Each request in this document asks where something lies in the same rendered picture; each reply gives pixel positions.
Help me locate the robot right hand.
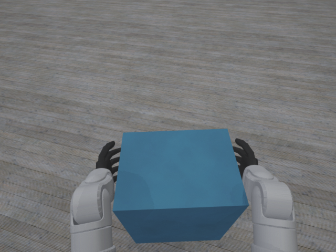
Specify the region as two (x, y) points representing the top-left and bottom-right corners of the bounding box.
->
(233, 138), (258, 179)

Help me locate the right robot forearm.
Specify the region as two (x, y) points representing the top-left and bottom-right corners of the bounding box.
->
(242, 165), (300, 252)

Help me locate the robot left hand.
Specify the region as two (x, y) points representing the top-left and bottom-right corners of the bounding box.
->
(96, 141), (121, 182)

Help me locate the left robot forearm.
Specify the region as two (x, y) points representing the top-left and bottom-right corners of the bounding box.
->
(70, 168), (116, 252)

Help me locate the carton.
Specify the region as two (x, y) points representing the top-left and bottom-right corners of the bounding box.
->
(112, 129), (249, 244)

